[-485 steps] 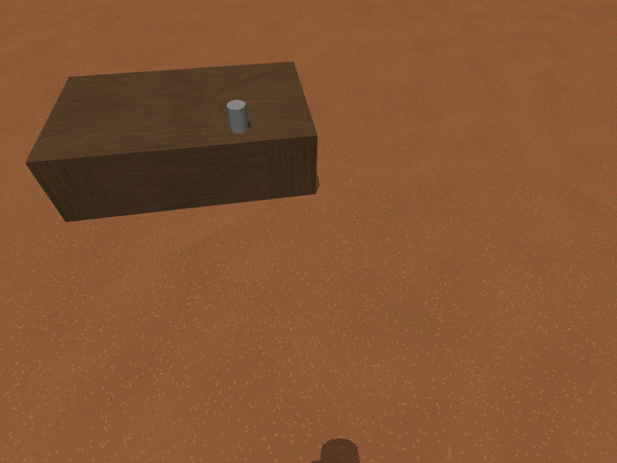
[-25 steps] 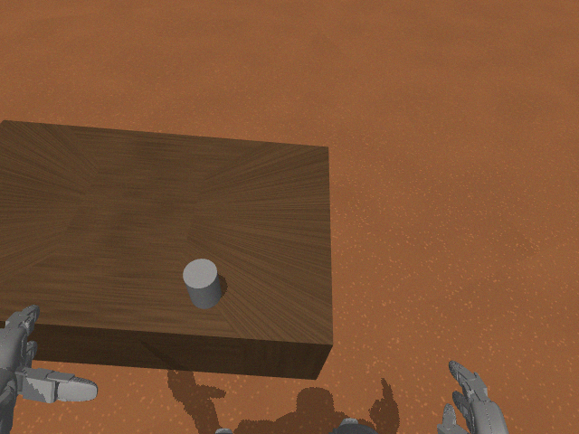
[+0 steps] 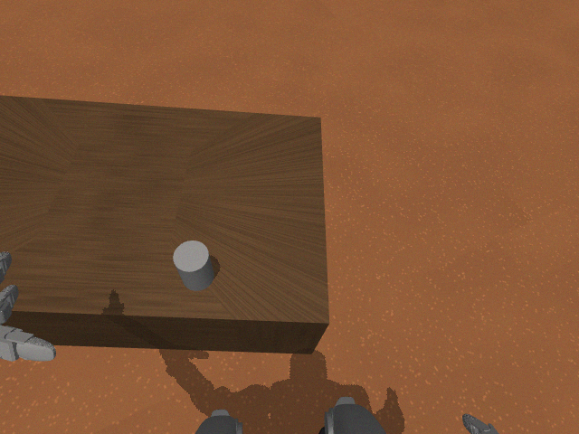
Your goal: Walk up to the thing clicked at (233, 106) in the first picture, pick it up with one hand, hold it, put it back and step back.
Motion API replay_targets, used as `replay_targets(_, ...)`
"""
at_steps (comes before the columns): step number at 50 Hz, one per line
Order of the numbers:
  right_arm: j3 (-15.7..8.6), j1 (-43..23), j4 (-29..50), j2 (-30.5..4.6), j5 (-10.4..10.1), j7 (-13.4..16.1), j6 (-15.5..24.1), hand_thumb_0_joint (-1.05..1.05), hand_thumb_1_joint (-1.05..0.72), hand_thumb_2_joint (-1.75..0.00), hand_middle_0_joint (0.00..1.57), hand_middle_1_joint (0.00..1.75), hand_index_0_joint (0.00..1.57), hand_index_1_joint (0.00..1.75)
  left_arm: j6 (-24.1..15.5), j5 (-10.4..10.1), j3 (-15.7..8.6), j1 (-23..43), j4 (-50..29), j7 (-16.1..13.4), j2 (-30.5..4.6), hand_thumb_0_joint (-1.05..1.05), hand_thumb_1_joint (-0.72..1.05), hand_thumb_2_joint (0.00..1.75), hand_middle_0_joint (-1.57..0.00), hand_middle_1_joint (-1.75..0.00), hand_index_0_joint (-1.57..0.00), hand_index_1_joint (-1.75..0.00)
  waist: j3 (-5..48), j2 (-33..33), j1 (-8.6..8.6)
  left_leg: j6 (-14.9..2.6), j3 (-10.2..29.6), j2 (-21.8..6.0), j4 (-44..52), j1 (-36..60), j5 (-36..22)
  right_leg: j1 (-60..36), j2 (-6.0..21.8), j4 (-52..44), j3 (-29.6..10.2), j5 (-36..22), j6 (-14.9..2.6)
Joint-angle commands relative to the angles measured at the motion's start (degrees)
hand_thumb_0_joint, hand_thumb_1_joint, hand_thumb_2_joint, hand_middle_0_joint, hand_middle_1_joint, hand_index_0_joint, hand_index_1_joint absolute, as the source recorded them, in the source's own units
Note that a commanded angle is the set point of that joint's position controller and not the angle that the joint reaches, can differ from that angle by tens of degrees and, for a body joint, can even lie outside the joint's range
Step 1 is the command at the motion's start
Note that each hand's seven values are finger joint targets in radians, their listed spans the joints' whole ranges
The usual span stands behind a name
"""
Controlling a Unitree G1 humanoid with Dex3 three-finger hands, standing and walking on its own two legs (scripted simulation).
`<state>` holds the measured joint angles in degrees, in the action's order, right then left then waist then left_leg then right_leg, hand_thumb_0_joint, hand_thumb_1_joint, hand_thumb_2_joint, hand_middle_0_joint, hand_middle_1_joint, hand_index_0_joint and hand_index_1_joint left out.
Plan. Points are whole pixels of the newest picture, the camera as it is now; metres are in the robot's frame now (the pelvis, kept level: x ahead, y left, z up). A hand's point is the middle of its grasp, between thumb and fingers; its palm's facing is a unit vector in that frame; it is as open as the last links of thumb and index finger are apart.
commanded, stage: go down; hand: left
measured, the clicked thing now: (194, 266) +0.50 +0.19 -0.32
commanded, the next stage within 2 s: approach in 0.90 s
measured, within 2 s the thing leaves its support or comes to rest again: neither
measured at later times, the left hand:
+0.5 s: hand (21, 260) +0.37 +0.36 -0.02, palm faces +0.19 -0.97 -0.14, open 17.2 cm
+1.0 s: hand (16, 245) +0.39 +0.37 -0.01, palm faces +0.18 -0.98 -0.12, open 17.3 cm
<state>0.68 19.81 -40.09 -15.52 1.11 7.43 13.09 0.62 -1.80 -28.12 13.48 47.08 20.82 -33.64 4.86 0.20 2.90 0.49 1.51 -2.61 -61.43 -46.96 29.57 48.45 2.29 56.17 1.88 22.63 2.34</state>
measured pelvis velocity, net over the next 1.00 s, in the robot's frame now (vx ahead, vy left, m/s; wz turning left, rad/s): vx -0.01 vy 0.00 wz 0.00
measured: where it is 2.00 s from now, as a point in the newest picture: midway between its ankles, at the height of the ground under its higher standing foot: outside the picture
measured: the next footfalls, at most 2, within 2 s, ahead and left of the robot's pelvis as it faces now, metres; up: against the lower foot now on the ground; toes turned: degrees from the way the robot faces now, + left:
none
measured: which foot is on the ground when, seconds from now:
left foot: down 0.00-1.00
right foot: down 0.00-1.00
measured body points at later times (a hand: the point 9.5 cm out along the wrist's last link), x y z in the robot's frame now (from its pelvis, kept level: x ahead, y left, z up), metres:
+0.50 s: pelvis -0.01 -0.01 -0.02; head +0.13 +0.03 +0.41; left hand +0.36 +0.41 +0.00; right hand +0.05 -0.29 -0.12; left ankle +0.00 +0.12 -0.67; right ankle +0.04 -0.15 -0.67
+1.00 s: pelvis -0.01 +0.00 -0.03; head +0.14 +0.04 +0.39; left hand +0.38 +0.43 +0.00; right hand +0.07 -0.28 -0.12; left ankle +0.00 +0.12 -0.67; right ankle +0.04 -0.15 -0.67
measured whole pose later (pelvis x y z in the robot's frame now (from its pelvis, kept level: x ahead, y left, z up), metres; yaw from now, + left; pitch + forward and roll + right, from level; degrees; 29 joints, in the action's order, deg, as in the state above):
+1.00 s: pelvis -0.01 +0.00 -0.03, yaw +0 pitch +23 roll -4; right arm 4.6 17.2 -38.4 -17.3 2.9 6.8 9.4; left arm -11.0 -2.2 -36.7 36.0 66.8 30.1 -48.1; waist 5.1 1.0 6.4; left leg 0.9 3.6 -2.8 -70.1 -61.5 31.5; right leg 62.0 2.0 63.5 3.4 24.2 2.0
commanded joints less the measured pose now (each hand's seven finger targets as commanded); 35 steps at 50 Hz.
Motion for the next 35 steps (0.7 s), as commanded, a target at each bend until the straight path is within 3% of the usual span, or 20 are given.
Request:
replay_targets(1, -4.0, 3.9, 4.3, -11.5, 0.0, 1.3, 2.1, 0.0, -0.89, -0.9, 0.2, 0.3, 0.2, 0.3, -7.4, -0.9, -6.5, 23.1, -5.9, 0.7, -24.2, 0.0, -0.49, 0.07, -0.05, -0.02, -0.04, -0.03, 16.0, -8.4, 0.95, -0.14, 0.6, 1.0, 10.3, 7.8, -15.1, -7.8, -2.1, -5.0, 0.7, -7.7, -3.85)
replay_targets(5, -3.3, 3.8, 4.2, -11.7, 0.3, 1.1, 1.7, 0.0, -0.88, -0.9, 0.2, 0.3, 0.2, 0.3, -9.0, -0.3, -5.5, 26.0, 1.7, 3.2, -25.3, 0.0, -0.47, 0.06, -0.05, -0.02, -0.04, -0.03, 15.3, -7.4, 1.29, -0.75, 0.3, 1.3, 10.1, 3.6, -8.2, -7.0, -1.8, -5.4, 0.3, -3.6, -3.52)
replay_targets(7, -2.9, 4.0, 4.1, -11.8, 0.7, 1.0, 1.5, 0.0, -0.88, -0.89, 0.2, 0.3, 0.2, 0.3, -9.6, -0.2, -6.1, 27.7, 3.3, 4.4, -27.5, 0.0, -0.46, 0.05, -0.06, -0.02, -0.05, -0.03, 18.1, -8.6, 0.99, -0.67, -0.3, 1.4, 9.0, 3.8, -8.6, -7.3, -1.6, -5.3, 0.2, -3.9, -3.45)
replay_targets(10, -2.3, 3.1, 5.2, -12.5, 0.6, 0.7, 1.4, 0.0, -0.88, -0.89, 0.2, 0.3, 0.2, 0.3, -10.4, -0.8, -6.7, 27.5, 7.9, 5.4, -28.4, 0.0, -0.5, 0.04, -0.06, -0.02, -0.05, -0.03, 17.3, -9.0, 0.77, -0.42, 0.2, 1.3, 8.6, 2.3, -7.9, -5.4, -1.8, -4.3, 0.6, -3.2, -3.57)
replay_targets(14, -1.6, 4.0, 5.1, -12.7, 0.8, 0.6, 0.7, 0.0, -0.88, -0.9, 0.2, 0.3, 0.2, 0.3, -12.6, -1.0, -9.7, 29.8, 9.2, 6.0, -32.8, 0.0, -0.49, 0.05, -0.06, -0.03, -0.05, -0.03, 22.1, -7.5, 0.88, -0.59, -0.3, 1.5, 5.8, 1.3, -13.7, -8.1, -1.6, -3.0, 0.4, -7.7, -3.51)
replay_targets(15, -1.4, 4.2, 4.7, -12.7, 0.8, 0.6, 0.5, 0.0, -0.89, -0.9, 0.2, 0.3, 0.2, 0.3, -13.2, -1.4, -10.5, 30.0, 8.2, 6.2, -33.6, 0.0, -0.49, 0.05, -0.06, -0.02, -0.05, -0.03, 23.0, -7.8, 0.22, -0.56, -0.2, 1.5, 5.6, 1.4, -15.3, -8.1, -1.5, -2.5, 0.4, -8.7, -3.59)
replay_targets(21, -1.3, 4.9, 4.4, -13.2, 1.1, 0.6, -0.5, 0.0, -0.89, -0.9, 0.2, 0.3, 0.2, 0.3, -14.9, -1.0, -12.3, 32.1, 8.3, 6.9, -37.0, 0.0, -0.44, 0.06, -0.06, -0.01, -0.04, -0.02, 26.0, -9.4, 0.29, -0.52, 0.0, 1.6, 3.8, 2.4, -18.6, -7.0, -1.4, -1.2, 0.1, -10.9, -3.71)
replay_targets(24, -1.3, 5.3, 3.8, -13.4, 1.3, 0.7, -0.9, 0.0, -0.9, -0.9, 0.2, 0.3, 0.2, 0.3, -15.0, -1.3, -11.1, 33.5, 8.7, 7.8, -35.5, 0.0, -0.46, 0.06, -0.06, -0.01, -0.04, -0.02, 26.4, -11.6, 1.27, -0.04, 0.7, 1.2, 3.2, 5.0, -20.4, -3.3, -1.7, -0.3, 0.7, -11.1, -4.0)
replay_targets(26, -1.3, 5.6, 3.9, -13.5, 1.2, 0.7, -1.0, 0.0, -0.9, -0.9, 0.2, 0.3, 0.2, 0.3, -15.0, -1.5, -11.9, 33.3, 8.9, 8.0, -36.7, 0.0, -0.46, 0.07, -0.06, -0.01, -0.04, -0.03, 26.2, -10.8, 1.07, -0.26, 0.5, 1.3, 2.8, 3.5, -20.5, -4.5, -1.6, -0.3, 0.6, -11.6, -3.89)
replay_targets(29, -1.2, 5.7, 4.1, -13.4, 1.2, 0.6, -1.4, 0.0, -0.9, -0.9, 0.2, 0.3, 0.2, 0.3, -14.7, -1.8, -11.1, 32.3, 10.0, 8.6, -35.2, 0.0, -0.49, 0.06, -0.06, -0.02, -0.04, -0.03, 24.8, -10.2, 1.19, -0.14, 1.0, 1.1, 3.0, 3.3, -20.6, -3.0, -1.7, 0.0, 1.0, -11.0, -4.01)
replay_targets(32, -1.2, 5.9, 4.1, -13.7, 1.0, 0.5, -1.5, 0.0, -0.9, -0.9, 0.2, 0.3, 0.2, 0.3, -14.8, -1.8, -12.0, 33.7, 9.5, 8.5, -36.9, 0.0, -0.51, 0.05, -0.06, -0.01, -0.04, -0.03, 25.4, -9.7, 1.13, -0.18, 1.2, 1.1, 2.6, 2.4, -20.5, -3.0, -1.8, 0.4, 1.1, -11.0, -4.02)
replay_targets(35, -1.1, 5.8, 4.1, -13.6, 1.0, 0.4, -1.6, 0.0, -0.9, -0.9, 0.2, 0.3, 0.2, 0.3, -14.9, -2.1, -11.4, 34.1, 9.5, 8.9, -36.1, 0.0, -0.52, 0.05, -0.06, -0.01, -0.05, -0.03, 24.8, -11.3, 1.21, 0.11, 1.7, 0.9, 2.8, 3.7, -20.1, -0.4, -2.0, 0.9, 1.5, -9.7, -4.14)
